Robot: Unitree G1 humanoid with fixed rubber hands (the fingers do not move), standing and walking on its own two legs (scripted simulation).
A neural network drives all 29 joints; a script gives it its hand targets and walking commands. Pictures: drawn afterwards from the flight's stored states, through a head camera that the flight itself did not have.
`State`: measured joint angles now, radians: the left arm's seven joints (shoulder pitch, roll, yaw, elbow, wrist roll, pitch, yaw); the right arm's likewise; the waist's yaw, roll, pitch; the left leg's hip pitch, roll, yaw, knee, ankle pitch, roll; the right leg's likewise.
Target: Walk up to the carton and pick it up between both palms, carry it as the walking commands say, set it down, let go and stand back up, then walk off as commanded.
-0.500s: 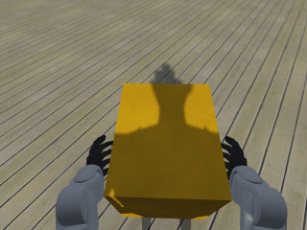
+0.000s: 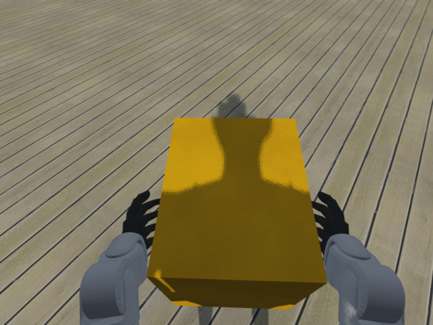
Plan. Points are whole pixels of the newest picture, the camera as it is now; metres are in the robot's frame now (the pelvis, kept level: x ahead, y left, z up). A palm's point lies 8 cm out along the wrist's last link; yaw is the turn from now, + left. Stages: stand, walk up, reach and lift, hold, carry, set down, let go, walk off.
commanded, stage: carry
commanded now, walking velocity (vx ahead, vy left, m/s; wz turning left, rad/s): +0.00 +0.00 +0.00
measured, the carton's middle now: (232, 216) +0.31 -0.01 +0.04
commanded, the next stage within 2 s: hold in 0.12 s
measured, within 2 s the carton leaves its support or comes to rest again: neither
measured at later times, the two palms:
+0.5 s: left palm (149, 249) +0.25 +0.14 +0.03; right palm (328, 254) +0.23 -0.17 +0.03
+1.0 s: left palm (154, 242) +0.29 +0.15 -0.02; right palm (309, 244) +0.27 -0.16 -0.01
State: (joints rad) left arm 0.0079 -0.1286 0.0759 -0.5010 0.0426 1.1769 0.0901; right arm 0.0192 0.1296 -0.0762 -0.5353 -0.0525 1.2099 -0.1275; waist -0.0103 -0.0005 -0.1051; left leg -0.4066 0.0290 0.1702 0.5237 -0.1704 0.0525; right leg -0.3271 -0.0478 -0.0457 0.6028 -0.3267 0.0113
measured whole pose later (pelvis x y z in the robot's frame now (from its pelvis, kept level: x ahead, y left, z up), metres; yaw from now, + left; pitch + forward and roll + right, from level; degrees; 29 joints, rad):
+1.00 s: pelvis -0.01 +0.01 +0.00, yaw -2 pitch -2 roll -1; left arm -0.30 -0.10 0.19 0.46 0.10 0.48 0.09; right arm -0.27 0.10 -0.26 0.43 -0.24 0.46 0.00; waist 0.01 -0.03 0.09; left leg -0.34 0.03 0.16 0.54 -0.18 0.06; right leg -0.25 -0.02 0.00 0.58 -0.30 -0.01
